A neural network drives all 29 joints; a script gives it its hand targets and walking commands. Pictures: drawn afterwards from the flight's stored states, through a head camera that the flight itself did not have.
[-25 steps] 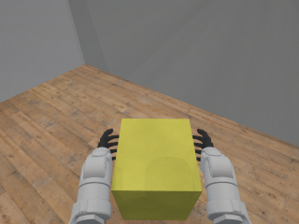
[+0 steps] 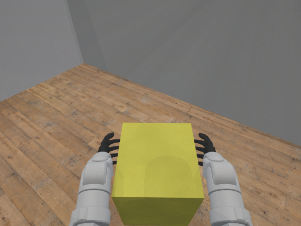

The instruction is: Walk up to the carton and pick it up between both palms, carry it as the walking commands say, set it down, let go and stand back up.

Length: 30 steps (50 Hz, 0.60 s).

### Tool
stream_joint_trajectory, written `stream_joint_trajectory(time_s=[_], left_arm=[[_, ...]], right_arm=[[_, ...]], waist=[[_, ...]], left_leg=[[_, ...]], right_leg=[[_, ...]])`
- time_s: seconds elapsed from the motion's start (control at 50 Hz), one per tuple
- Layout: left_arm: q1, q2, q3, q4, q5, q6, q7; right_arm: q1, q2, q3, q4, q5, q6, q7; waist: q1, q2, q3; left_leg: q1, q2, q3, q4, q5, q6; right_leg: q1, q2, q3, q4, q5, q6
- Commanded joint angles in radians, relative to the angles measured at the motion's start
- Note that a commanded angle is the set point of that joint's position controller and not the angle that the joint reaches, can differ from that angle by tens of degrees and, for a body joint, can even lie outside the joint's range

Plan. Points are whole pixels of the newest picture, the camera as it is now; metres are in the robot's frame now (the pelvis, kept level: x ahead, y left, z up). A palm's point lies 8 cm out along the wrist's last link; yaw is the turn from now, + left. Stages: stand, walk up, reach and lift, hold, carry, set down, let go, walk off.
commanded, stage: hold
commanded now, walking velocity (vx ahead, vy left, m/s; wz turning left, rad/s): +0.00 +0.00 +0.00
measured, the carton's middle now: (156, 176) +0.28 +0.00 -0.03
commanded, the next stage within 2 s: carry in 0.54 s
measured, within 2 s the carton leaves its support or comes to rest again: neither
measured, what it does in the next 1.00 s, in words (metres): stands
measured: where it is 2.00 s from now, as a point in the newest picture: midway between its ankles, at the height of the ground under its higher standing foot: outside the picture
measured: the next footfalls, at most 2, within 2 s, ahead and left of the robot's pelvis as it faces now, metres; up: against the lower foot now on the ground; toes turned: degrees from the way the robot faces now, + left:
right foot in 1.32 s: -0.02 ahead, -0.05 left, +0.00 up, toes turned -14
left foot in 1.72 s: +0.04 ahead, +0.28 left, +0.00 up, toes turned -14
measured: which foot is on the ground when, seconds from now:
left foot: down 0.00-1.00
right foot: down 0.00-1.00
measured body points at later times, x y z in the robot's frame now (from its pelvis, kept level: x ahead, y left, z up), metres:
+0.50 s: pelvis +0.00 -0.01 +0.00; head -0.06 -0.02 +0.45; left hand +0.30 +0.14 +0.05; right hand +0.30 -0.16 +0.04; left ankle +0.02 +0.13 -0.74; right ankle +0.04 -0.12 -0.74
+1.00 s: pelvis -0.03 +0.02 -0.03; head -0.02 +0.01 +0.42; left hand +0.29 +0.18 +0.08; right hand +0.30 -0.12 +0.07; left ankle +0.01 +0.13 -0.74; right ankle +0.04 -0.12 -0.74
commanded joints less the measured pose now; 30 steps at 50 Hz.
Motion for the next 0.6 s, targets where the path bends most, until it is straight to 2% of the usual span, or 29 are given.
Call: stream_joint_trajectory(time_s=[0.0, 0.22, 0.5, 0.52, 0.54, 0.56, 0.58], left_arm=[[-0.524, -0.997, -0.557, -0.043, -0.260, -0.044, -0.257], [-0.564, -1.002, -0.533, 0.006, -0.248, -0.049, -0.263], [-0.524, -0.990, -0.545, -0.043, -0.254, -0.039, -0.270], [-0.543, -0.986, -0.574, -0.006, -0.247, -0.046, -0.267], [-0.576, -0.992, -0.600, -0.067, -0.273, -0.046, -0.262], [-0.596, -0.999, -0.622, -0.110, -0.299, -0.038, -0.257], [-0.580, -1.020, -0.648, -0.156, -0.327, -0.028, -0.248]], right_arm=[[-0.563, 0.973, 0.561, -0.070, 0.272, -0.060, 0.279], [-0.611, 0.996, 0.550, -0.026, 0.267, -0.060, 0.285], [-0.555, 1.015, 0.574, -0.053, 0.274, -0.052, 0.272], [-0.585, 0.983, 0.597, -0.050, 0.260, -0.059, 0.271], [-0.606, 0.995, 0.628, -0.098, 0.282, -0.055, 0.267], [-0.628, 1.008, 0.653, -0.136, 0.302, -0.048, 0.259], [-0.617, 1.022, 0.680, -0.187, 0.327, -0.036, 0.251]], waist=[[-0.002, -0.003, -0.241], [0.005, -0.014, -0.244], [0.004, -0.028, -0.264], [0.009, -0.074, -0.234], [0.003, -0.074, -0.206], [0.004, -0.073, -0.184], [0.004, -0.078, -0.244]], left_leg=[[-0.024, -0.028, 0.043, -0.069, 0.059, 0.000], [-0.028, -0.027, 0.046, -0.068, 0.022, 0.006], [-0.010, -0.042, 0.050, -0.058, 0.101, 0.007], [-0.122, 0.110, 0.035, 0.075, 0.024, -0.003], [-0.124, 0.100, 0.018, 0.083, -0.083, -0.001], [-0.148, 0.097, 0.016, 0.089, -0.148, 0.005], [-0.138, 0.112, 0.019, 0.095, -0.086, 0.005]], right_leg=[[0.065, 0.037, -0.049, -0.041, 0.037, -0.010], [0.051, 0.034, -0.047, -0.040, -0.001, -0.008], [0.089, 0.025, -0.030, -0.045, 0.131, 0.007], [-0.156, -0.176, 0.044, -0.003, 0.085, -0.033], [-0.233, -0.182, 0.082, -0.020, -0.050, -0.047], [-0.281, -0.185, 0.088, -0.040, -0.163, -0.050], [-0.264, -0.196, 0.082, -0.018, -0.084, -0.043]])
